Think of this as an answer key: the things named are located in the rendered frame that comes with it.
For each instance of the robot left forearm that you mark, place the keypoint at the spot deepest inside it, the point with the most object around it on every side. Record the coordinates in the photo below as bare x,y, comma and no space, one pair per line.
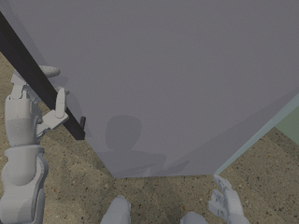
23,178

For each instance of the robot thigh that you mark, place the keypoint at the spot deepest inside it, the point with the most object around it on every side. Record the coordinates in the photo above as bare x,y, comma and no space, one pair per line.
192,218
118,212

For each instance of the left robot thigh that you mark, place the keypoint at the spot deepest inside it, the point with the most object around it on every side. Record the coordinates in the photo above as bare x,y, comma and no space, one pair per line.
118,212

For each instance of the right robot thigh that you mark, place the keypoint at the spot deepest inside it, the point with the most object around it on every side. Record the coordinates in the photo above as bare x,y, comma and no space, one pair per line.
192,218

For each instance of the handle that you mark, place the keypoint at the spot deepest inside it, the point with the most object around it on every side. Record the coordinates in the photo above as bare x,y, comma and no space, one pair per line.
21,59

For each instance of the robot right hand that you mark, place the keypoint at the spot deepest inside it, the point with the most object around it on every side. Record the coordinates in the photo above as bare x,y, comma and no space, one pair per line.
226,204

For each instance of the fridge door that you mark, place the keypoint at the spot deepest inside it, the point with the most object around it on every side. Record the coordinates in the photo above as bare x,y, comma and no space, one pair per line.
167,87

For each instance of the robot right forearm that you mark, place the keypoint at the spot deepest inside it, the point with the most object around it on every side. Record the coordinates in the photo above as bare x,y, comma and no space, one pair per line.
236,219

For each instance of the robot left hand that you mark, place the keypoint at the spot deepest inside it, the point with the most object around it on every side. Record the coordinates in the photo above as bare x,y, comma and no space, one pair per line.
22,111

